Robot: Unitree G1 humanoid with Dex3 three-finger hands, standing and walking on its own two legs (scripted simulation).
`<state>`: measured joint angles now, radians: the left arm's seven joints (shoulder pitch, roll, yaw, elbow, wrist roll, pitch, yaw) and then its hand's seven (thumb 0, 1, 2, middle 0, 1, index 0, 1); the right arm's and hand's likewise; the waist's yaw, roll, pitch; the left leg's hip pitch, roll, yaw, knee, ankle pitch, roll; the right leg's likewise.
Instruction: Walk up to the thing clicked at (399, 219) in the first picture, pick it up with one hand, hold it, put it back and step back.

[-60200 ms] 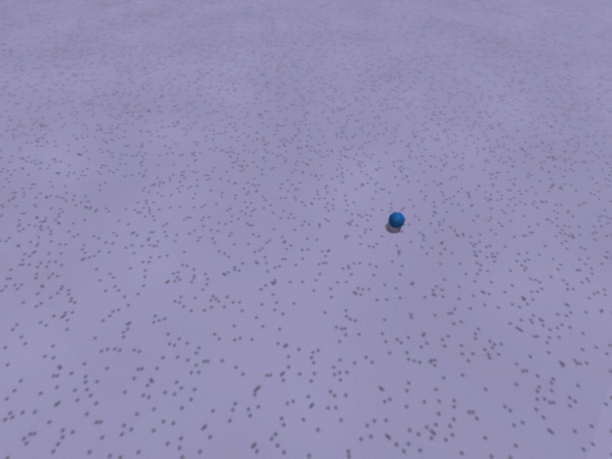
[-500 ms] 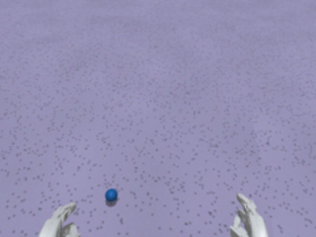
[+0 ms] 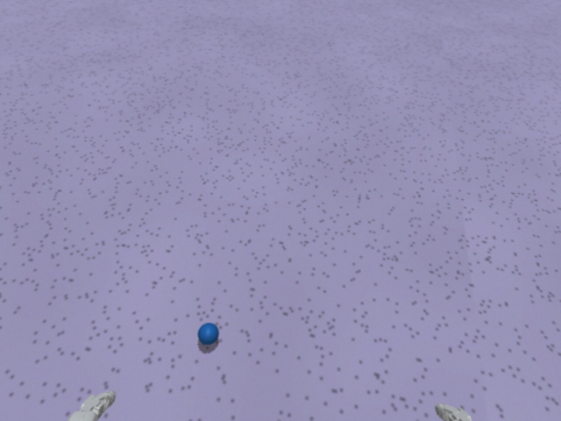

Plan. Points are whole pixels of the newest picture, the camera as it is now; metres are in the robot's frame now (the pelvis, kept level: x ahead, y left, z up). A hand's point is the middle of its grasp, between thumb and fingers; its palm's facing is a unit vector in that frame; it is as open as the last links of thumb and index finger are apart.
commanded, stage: stand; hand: left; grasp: from above
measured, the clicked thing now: (208, 333) +0.50 +0.23 -0.71
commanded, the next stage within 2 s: none
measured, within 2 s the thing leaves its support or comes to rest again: neither
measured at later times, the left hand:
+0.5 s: hand out of the picture +0.04 +0.24 -0.13, palm faces +0.04 -0.94 -0.35, open 7.4 cm
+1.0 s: hand out of the picture +0.05 +0.23 -0.12, palm faces +0.03 -0.94 -0.34, open 7.4 cm
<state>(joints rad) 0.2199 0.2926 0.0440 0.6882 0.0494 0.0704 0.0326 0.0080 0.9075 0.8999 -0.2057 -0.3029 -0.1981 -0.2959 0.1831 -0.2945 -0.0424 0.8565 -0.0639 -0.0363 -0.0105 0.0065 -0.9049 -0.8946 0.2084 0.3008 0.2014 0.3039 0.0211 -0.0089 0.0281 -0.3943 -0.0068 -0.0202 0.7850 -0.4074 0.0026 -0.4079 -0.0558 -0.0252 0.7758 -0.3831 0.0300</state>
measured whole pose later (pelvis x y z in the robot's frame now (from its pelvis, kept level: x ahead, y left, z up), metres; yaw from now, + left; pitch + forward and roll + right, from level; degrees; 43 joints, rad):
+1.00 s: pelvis +0.00 -0.01 +0.04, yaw +0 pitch -4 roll +0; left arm 0.12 0.30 0.04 1.17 0.02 0.00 0.02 0.00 0.91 0.90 -0.21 -0.30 -0.20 -0.30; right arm 0.14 -0.33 -0.02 1.14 -0.03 0.00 -0.01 0.00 -0.91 -0.90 0.21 0.30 0.20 0.30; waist 0.01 0.02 0.07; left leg -0.11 0.01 -0.03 0.36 -0.19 -0.02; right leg -0.12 -0.04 -0.04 0.36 -0.17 0.02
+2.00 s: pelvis +0.01 -0.01 +0.04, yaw +0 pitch -3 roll +0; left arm 0.10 0.32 0.03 1.15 0.01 0.00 0.00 0.00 0.91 0.90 -0.21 -0.30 -0.20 -0.30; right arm 0.12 -0.34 -0.01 1.14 -0.02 -0.01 0.00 0.00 -0.91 -0.90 0.21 0.30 0.20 0.30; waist 0.00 0.01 0.05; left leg -0.09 0.01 -0.02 0.32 -0.19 -0.02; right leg -0.11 -0.04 -0.03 0.33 -0.17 0.02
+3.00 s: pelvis -0.14 +0.01 +0.01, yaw -6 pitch -3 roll +0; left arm 0.20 0.35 0.07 0.89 0.03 0.04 0.00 0.00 0.91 0.90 -0.21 -0.30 -0.20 -0.30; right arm 0.11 -0.39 -0.05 0.89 -0.01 0.06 -0.01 0.00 -0.91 -0.89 0.21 0.30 0.20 0.30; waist 0.01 0.03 0.19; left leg -0.51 -0.03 -0.07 0.91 -0.44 0.00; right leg -0.25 0.03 0.05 0.68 -0.39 -0.02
